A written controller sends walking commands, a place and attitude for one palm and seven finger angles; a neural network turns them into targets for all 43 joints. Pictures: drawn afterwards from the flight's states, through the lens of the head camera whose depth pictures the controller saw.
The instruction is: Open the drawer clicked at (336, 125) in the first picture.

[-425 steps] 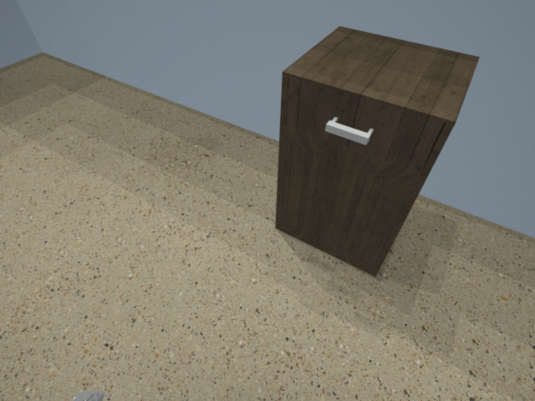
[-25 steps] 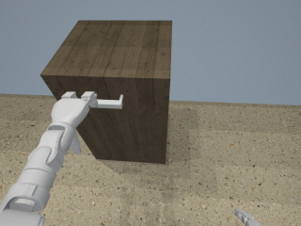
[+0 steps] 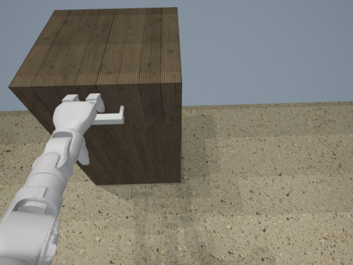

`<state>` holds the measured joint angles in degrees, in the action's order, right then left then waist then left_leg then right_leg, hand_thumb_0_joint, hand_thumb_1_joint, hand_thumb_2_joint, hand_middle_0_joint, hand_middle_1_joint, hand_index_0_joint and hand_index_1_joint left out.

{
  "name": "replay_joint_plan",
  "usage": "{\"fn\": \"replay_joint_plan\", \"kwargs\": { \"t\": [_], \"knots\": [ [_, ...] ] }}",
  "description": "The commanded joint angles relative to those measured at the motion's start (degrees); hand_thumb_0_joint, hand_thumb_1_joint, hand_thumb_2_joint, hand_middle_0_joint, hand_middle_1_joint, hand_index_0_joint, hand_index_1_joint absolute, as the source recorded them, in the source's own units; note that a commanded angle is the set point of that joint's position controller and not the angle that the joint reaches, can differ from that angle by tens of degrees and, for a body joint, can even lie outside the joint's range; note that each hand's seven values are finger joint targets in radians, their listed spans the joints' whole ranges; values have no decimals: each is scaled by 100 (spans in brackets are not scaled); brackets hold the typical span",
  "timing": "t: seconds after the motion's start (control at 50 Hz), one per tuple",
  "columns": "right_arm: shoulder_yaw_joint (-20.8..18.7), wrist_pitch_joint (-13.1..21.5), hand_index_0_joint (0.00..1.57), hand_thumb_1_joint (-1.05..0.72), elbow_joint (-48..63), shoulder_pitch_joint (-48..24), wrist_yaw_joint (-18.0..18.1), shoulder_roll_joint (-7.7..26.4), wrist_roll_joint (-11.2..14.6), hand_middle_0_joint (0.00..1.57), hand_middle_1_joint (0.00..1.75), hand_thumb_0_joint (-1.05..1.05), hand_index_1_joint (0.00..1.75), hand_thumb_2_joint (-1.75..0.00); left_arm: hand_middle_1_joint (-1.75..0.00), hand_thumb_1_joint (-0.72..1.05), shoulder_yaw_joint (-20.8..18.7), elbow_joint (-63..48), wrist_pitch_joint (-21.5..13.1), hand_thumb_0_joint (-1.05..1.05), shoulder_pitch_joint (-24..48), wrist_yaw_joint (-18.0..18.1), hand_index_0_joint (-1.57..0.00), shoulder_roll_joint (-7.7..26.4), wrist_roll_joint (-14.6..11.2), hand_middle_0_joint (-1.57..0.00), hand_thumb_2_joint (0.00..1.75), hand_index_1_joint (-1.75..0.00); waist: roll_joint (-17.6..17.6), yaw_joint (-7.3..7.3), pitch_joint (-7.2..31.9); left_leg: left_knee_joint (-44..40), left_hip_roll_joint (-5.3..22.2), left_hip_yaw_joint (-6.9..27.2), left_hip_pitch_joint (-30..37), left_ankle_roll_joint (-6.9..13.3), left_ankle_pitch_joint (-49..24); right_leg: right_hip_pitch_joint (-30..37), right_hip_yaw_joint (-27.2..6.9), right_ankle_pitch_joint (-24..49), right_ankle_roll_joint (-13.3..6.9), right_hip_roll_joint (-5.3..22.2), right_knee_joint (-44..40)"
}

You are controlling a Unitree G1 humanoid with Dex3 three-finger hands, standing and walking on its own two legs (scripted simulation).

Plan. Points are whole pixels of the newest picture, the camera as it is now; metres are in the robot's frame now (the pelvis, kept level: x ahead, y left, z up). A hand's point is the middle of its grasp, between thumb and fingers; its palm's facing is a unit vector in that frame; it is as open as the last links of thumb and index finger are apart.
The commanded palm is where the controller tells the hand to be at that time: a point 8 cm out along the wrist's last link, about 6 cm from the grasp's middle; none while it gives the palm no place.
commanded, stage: move the hooked fingers above the handle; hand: left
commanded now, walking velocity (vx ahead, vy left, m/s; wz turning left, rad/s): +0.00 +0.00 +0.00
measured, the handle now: (103, 114) +0.56 +0.24 -0.06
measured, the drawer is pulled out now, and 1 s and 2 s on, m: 0.00 0.00 0.00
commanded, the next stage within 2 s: lower the fingers behind the handle in 1.24 s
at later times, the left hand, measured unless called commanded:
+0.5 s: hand (96, 117) +0.49 +0.23 +0.00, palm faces -0.07 -0.02 -1.00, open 13.8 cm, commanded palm +0.49 +0.23 +0.05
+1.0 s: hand (97, 115) +0.51 +0.23 -0.01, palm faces -0.09 -0.03 -1.00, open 13.8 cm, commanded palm +0.51 +0.22 +0.05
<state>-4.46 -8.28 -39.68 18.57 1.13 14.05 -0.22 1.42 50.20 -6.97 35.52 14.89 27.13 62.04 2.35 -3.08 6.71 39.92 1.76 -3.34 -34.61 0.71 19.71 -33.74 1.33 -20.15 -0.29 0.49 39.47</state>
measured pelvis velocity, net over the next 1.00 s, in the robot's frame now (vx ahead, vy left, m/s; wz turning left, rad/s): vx -0.01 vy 0.01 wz -0.01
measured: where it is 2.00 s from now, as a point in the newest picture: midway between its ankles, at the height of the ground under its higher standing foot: outside the picture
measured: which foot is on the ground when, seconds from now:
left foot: down 0.00-1.00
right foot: down 0.00-1.00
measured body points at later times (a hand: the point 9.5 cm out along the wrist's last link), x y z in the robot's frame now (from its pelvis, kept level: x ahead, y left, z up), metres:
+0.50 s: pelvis -0.01 +0.01 -0.02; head +0.10 +0.01 +0.41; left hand +0.49 +0.23 +0.06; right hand -0.02 -0.27 -0.14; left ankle -0.01 +0.11 -0.72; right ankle -0.02 -0.12 -0.72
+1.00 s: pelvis -0.01 +0.01 -0.03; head +0.12 +0.02 +0.40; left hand +0.51 +0.23 +0.05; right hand -0.04 -0.26 -0.14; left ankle -0.01 +0.11 -0.72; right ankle -0.02 -0.12 -0.72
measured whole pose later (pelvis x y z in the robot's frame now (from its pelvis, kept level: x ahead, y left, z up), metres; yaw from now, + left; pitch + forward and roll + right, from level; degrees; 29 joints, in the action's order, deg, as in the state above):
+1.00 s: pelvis -0.01 +0.01 -0.03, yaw -1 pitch +24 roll -3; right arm -2.8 -6.9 -41.2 22.9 0.8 14.3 -2.4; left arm 0.5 67.5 -5.7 54.3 17.4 32.2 64.5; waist 2.9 -9.7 8.7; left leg 51.7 2.8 -1.9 -52.2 1.7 23.5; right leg -49.4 2.3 -22.2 0.6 -0.3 47.5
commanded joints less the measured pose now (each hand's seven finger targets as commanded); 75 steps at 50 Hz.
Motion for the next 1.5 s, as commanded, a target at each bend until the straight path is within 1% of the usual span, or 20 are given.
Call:
{"fn": "replay_joint_plan", "kwargs": {
  "t": [0.0, 0.12, 0.2, 0.32, 0.36, 0.52, 0.62, 0.68, 0.72, 0.82, 0.88, 0.98, 1.06, 1.12, 1.22, 1.26, 1.3, 1.36, 1.42, 1.48],
  "knots": [
    [-315, 175, 20, -90, 434, 473, 30, 865, -36, 20, 30, 0, 30, -90, -120, -50, -336, -969, -104, 0, 2722, 342, -30, 1266, 1, -30, 30, -120, 79, -136, 2084, -70, -297, 146, 1265, 201, -2262, 566, 15, 2052, -206, -311, -206],
    [-325, 170, 20, -90, 377, 640, -7, 912, -89, 20, 30, 0, 30, -90, -120, -50, -540, -491, -12, 0, 2994, 522, -30, 1523, 100, -30, 30, -120, 128, -171, 2351, 145, -292, 160, 1077, 185, -2308, 383, 22, 2069, -200, -329, -29],
    [-311, 164, 20, -90, 319, 747, -13, 942, -102, 20, 30, 0, 30, -90, -120, -50, -297, -59, 138, 0, 3354, 578, -30, 1313, 145, -30, 30, -120, 4, -404, 2187, 257, -269, 201, 903, 191, -2154, 60, 57, 1909, -178, -351, 12],
    [-290, 210, 20, -90, 247, 980, 20, 998, -149, 20, 30, 0, 30, -90, -120, -50, -400, 135, 144, 0, 3922, 559, -30, 1620, 202, -30, 30, -120, 305, -502, 2615, 476, -256, 269, 901, 186, -2197, -189, 48, 1839, -176, -367, 184],
    [-285, 213, 20, -90, 233, 1038, 22, 988, -168, 20, 30, 0, 30, -90, -120, -50, -290, 258, 141, 0, 4020, 544, -30, 1508, 215, -30, 30, -120, 314, -572, 2572, 553, -248, 284, 816, 181, -2188, -327, 61, 1803, -172, -379, 232],
    [-216, 229, 20, -90, 129, 1293, 51, 1085, -201, 20, 30, 0, 30, -90, -120, -50, -417, 808, 257, 0, 4500, 549, -30, 1946, 295, -30, 30, -120, 312, -788, 2554, 809, -228, 320, 297, 217, -1890, -706, 76, 1571, -144, -403, 405],
    [-209, 199, 20, -90, 125, 1447, 28, 1112, -249, 20, 30, 0, 30, -90, -120, -50, -694, 576, 199, 0, 4301, 432, -30, 2259, 223, -30, 30, -120, 655, -584, 3264, 928, -183, 329, 601, 185, -2513, -481, 77, 1965, -158, -427, 543],
    [-207, 154, 20, -90, 76, 1464, 28, 1103, -230, 20, 30, 0, 30, -90, -120, -50, -536, 618, 235, 0, 4350, 455, -30, 2034, 181, -30, 30, -120, 358, -705, 2920, 851, -172, 344, 435, 198, -2340, -513, 104, 1869, -141, -434, 440],
    [-197, 137, 20, -90, 61, 1453, 26, 1130, -205, 20, 30, 0, 30, -90, -120, -50, -551, 636, 245, 0, 4323, 472, -30, 2111, 201, -30, 30, -120, 452, -680, 2745, 792, -170, 350, 398, 191, -2086, -620, 105, 1623, -151, -435, 387],
    [-238, 189, 20, -90, 11, 1514, 44, 1092, -213, 20, 30, 0, 30, -90, -120, -50, -380, 383, 113, 0, 4592, 436, -30, 1884, 182, -30, 30, -120, 642, -771, 2960, 818, -126, 412, 790, 178, -2234, -799, 129, 1550, -159, -444, 372],
    [-197, 184, 20, -90, -12, 1498, 45, 1102, -215, 20, 30, 0, 30, -90, -120, -50, -405, 625, 139, 0, 4567, 450, -30, 1895, 164, -30, 30, -120, 494, -808, 2618, 789, -132, 422, 594, 182, -2110, -882, 158, 1442, -165, -444, 350],
    [-186, 176, 20, -90, 23, 1477, 25, 1097, -229, 20, 30, 0, 30, -90, -120, -50, -427, 605, 201, 0, 4596, 525, -30, 1920, 183, -30, 30, -120, 601, -775, 2744, 824, -144, 419, 638, 164, -2269, -831, 163, 1573, -169, -439, 403],
    [-204, 194, 20, -90, 19, 1475, 19, 1076, -217, 20, 30, 0, 30, -90, -120, -50, -155, 660, 295, 0, 4791, 569, -30, 1607, 210, -30, 30, -120, 634, -915, 2666, 841, -129, 440, 744, 162, -2162, -1045, 184, 1427, -155, -443, 363],
    [-222, 195, 20, -90, 35, 1480, 8, 1065, -233, 20, 30, 0, 30, -90, -120, -50, -235, 450, 283, 0, 4810, 567, -30, 1654, 193, -30, 30, -120, 784, -834, 3005, 877, -128, 447, 960, 145, -2447, -909, 175, 1616, -162, -440, 392],
    [-168, 167, 20, -90, 56, 1420, 38, 1067, -202, 20, 30, 0, 30, -90, -120, -50, -243, 627, 301, 0, 4701, 476, -30, 1728, 141, -30, 30, -120, 489, -868, 2652, 819, -165, 386, 603, 185, -2187, -728, 149, 1662, -142, -429, 339],
    [-173, 168, 20, -90, 72, 1408, 55, 1082, -210, 20, 30, 0, 30, -90, -120, -50, -402, 517, 259, 0, 4584, 472, -30, 1930, 176, -30, 30, -120, 551, -783, 2889, 836, -171, 373, 664, 184, -2296, -600, 120, 1775, -144, -421, 371],
    [-181, 174, 20, -90, 76, 1407, 46, 1045, -216, 20, 30, 0, 30, -90, -120, -50, -232, 487, 218, 0, 4659, 454, -30, 1706, 156, -30, 30, -120, 693, -848, 2843, 865, -160, 373, 762, 173, -2383, -735, 127, 1780, -144, -429, 359],
    [-148, 162, 20, -90, 64, 1399, 61, 1062, -201, 20, 30, 0, 30, -90, -120, -50, -265, 836, 227, 0, 4376, 421, -30, 1755, 135, -30, 30, -120, 323, -854, 2489, 848, -195, 326, 311, 208, -1997, -661, 116, 1650, -132, -425, 331],
    [-147, 159, 20, -90, 58, 1415, 69, 1085, -210, 20, 30, 0, 30, -90, -120, -50, -369, 830, 168, 0, 4353, 444, -30, 1900, 176, -30, 30, -120, 392, -795, 2600, 888, -197, 327, 257, 205, -2012, -684, 99, 1674, -143, -413, 419],
    [-152, 158, 20, -90, 28, 1422, 50, 1072, -218, 20, 30, 0, 30, -90, -120, -50, -253, 963, 177, 0, 4371, 464, -30, 1720, 171, -30, 30, -120, 316, -889, 2515, 961, -191, 323, 155, 220, -1992, -806, 106, 1655, -137, -416, 451]
  ]
}}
